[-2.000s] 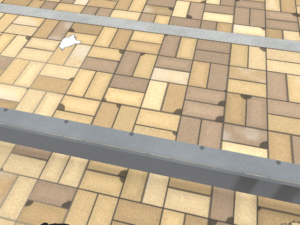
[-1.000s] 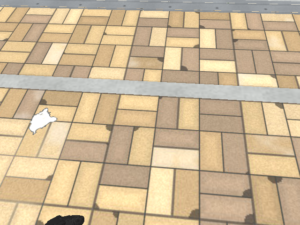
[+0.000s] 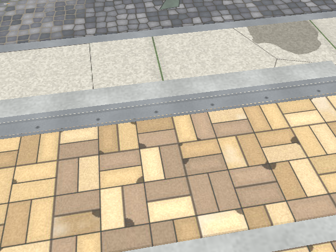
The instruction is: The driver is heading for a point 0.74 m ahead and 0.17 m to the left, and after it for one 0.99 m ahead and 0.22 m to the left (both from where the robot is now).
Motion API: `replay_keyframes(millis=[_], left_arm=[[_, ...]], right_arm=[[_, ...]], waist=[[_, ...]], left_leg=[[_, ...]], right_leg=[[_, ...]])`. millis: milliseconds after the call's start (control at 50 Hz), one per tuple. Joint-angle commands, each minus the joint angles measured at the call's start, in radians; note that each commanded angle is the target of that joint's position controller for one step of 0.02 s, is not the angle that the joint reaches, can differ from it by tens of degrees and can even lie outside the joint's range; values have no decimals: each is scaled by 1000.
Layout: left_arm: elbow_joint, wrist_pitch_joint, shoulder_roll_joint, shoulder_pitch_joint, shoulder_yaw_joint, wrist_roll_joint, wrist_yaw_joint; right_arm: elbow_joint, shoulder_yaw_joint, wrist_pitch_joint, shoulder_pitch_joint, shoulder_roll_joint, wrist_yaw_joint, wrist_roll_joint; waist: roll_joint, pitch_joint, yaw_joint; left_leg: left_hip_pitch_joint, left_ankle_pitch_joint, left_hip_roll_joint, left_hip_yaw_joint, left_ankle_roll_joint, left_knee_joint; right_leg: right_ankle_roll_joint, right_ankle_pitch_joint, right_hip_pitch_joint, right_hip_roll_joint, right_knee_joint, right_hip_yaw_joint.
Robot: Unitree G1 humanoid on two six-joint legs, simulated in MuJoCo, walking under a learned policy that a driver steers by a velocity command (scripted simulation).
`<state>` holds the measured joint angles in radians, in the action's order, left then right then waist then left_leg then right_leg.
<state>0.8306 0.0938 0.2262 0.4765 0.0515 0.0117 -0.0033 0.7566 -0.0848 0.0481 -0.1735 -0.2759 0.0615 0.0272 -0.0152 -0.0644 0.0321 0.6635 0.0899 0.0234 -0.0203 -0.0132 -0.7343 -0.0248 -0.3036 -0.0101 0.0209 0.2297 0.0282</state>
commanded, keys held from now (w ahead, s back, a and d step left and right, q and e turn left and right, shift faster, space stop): w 0.68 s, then w+q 0.32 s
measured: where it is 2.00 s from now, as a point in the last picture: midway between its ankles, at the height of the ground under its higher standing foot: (142, 160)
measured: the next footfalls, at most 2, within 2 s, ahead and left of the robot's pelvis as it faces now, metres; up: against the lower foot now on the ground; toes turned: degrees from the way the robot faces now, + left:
left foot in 0.10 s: +0.21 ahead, +0.13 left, +0.00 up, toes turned +4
right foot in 0.58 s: +0.44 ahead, -0.08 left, +0.00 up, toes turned -2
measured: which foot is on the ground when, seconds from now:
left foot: up 0.00-0.08, down 0.10-0.60, up 0.62-1.00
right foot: down 0.00-0.12, up 0.14-0.56, down 0.58-1.00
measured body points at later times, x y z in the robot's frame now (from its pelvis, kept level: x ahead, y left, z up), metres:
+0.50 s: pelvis +0.25 +0.03 +0.00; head +0.26 +0.02 +0.45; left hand +0.41 +0.27 -0.10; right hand +0.27 -0.23 -0.14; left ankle +0.17 +0.12 -0.74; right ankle +0.39 -0.09 -0.72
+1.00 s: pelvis +0.51 +0.02 +0.00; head +0.53 +0.03 +0.45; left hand +0.47 +0.27 -0.14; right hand +0.70 -0.19 -0.12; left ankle +0.65 +0.16 -0.70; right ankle +0.40 -0.08 -0.74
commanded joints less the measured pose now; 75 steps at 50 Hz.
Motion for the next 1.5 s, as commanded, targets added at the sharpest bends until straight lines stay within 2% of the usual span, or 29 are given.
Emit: replay_keyframes(millis=[20,60,100,120,140,160,200,260,340,420,500,560,580,600,620,660,700,880,1000,1040,1080,1100,1120,1140,1160,1200,1240,1300,1500], left_arm=[[-54,23,135,-35,35,-1,-2],[-39,16,160,-14,40,9,0],[-25,4,163,18,37,13,-1],[-63,4,118,31,20,-1,0],[-95,0,58,78,6,-17,2],[-98,-8,136,-21,29,14,-3],[-119,-4,112,-108,18,10,15],[-106,-41,88,-66,10,29,32],[-139,-55,65,-170,-4,32,43],[-166,-52,61,-292,-12,16,45],[-197,-49,82,-356,-1,21,38],[-157,-31,101,-212,17,39,23],[-114,-19,154,-39,35,56,12],[-111,-14,278,68,64,70,1],[-109,-27,259,48,62,34,1],[-122,-33,156,-92,33,18,8],[-115,-22,111,-145,17,11,7],[-38,11,118,-83,23,10,6],[19,2,147,-35,32,11,-10],[30,-7,168,-44,36,14,-15],[34,-24,200,-59,42,17,-20],[26,-31,199,-66,38,16,-22],[-22,-29,137,-44,20,4,-15],[-79,-20,107,-67,18,1,2],[-98,-14,150,-181,22,12,5],[-96,3,123,-208,9,4,7],[-86,-31,117,-174,7,36,8],[-95,-68,104,-186,5,40,17],[-195,-55,92,-522,-11,25,31]], right_arm=[[-114,25,6,140,7,5,-2],[-116,17,9,99,-27,-12,-3],[-51,-3,25,-141,-85,-39,21],[-40,-19,35,-285,-165,-53,47],[-25,-41,36,-352,-265,-56,38],[-34,-30,30,-302,-210,-54,-2],[-40,3,31,-158,-107,-53,-5],[-34,21,38,-106,-65,-54,-17],[0,17,48,-129,-75,-49,-17],[16,6,49,-165,-95,-39,-22],[39,-1,44,-198,-116,-40,-20],[57,2,35,-203,-116,-46,-12],[49,17,35,-204,-76,-48,-9],[-1,40,36,-252,9,-46,-34],[7,23,29,-240,-59,-52,-7],[-3,23,26,-144,-62,-39,-3],[12,27,8,-157,-43,-29,4],[-20,34,-20,25,-8,-12,1],[-81,40,-21,160,-9,7,8],[-84,33,-22,137,-19,3,10],[-50,13,-17,-14,-49,-9,14],[3,-6,-9,-185,-85,-20,25],[18,-40,-8,-309,-194,-37,33],[1,-55,-16,-264,-263,-41,-7],[0,-54,-26,-252,-245,-47,-18],[13,-27,-23,-171,-144,-59,-19],[6,-11,-11,-116,-101,-61,-28],[13,-16,10,-144,-126,-54,-31],[57,-12,13,-318,-121,-65,-23]], waist=[[120,117,5],[127,93,-10],[89,-63,-106],[-20,-195,-157],[-297,-307,-153],[-122,-246,-151],[-20,-49,-81],[-76,30,-10],[-61,112,-5],[-50,118,-45],[-27,126,-62],[1,59,5],[71,-54,73],[295,-163,79],[263,-150,72],[78,13,21],[107,64,-29],[80,134,-12],[79,173,18],[90,145,-1],[100,43,-71],[58,-56,-145],[-88,-188,-176],[-263,-272,-121],[-100,-189,-151],[25,14,-75],[10,42,-14],[-5,47,-2],[-39,121,-123]], left_leg=[[-96,-8,6,-52,-28,152],[-203,61,-32,-79,-61,214],[-567,67,-51,-75,-114,235],[-862,158,157,161,-177,229],[-1018,89,422,609,-301,341],[-923,61,378,649,-289,389],[-678,42,289,398,-231,437],[-468,52,203,248,-206,536],[-386,61,170,148,-223,622],[-401,41,159,100,-204,623],[-500,3,199,122,-181,565],[-526,-252,151,67,-135,309],[-442,-218,90,9,-104,61],[-142,139,-55,-83,-47,-303],[14,429,-90,10,-55,-443],[45,286,12,63,-66,-463],[-37,217,54,58,-46,-373],[43,-53,57,46,-8,-142],[-23,-37,39,-60,-70,90],[-91,54,-10,-104,-109,121],[-275,145,-96,-138,-158,150],[-507,127,-112,-103,-193,207],[-810,274,128,241,-279,240],[-986,209,328,791,-408,422],[-961,143,302,695,-379,448],[-688,-74,228,451,-302,455],[-544,-188,147,333,-262,482],[-492,-224,102,287,-268,516],[-650,-358,76,287,-198,483]], right_leg=[[-130,365,66,-223,-101,117],[-110,626,14,-232,6,100],[-76,813,90,-167,346,20],[-52,539,333,-115,640,-12],[-12,-189,607,64,997,-62],[-30,-182,681,16,1104,47],[-42,-41,684,-74,1025,34],[-12,-19,578,-104,918,-5],[12,113,595,-141,695,-34],[13,224,510,-119,464,-63],[-13,199,478,-95,371,-77],[-54,129,251,-28,253,-110],[-95,59,44,-115,222,5],[-201,-121,-199,-394,106,446],[-238,-150,-190,-440,2,672],[-201,-123,-6,-353,0,409],[-144,15,120,-274,-57,230],[-140,332,90,-241,-125,-85],[-113,476,-29,-279,-67,-183],[-97,741,-85,-287,41,-218],[-81,994,-96,-277,309,-256],[-58,895,10,-249,548,-278],[-18,503,303,-193,887,-284],[32,-232,636,30,1190,-141],[18,-159,761,-31,1213,4],[10,-19,708,-116,1045,0],[32,-11,592,-140,948,6],[61,28,594,-132,863,-18],[61,327,700,-79,443,-45]])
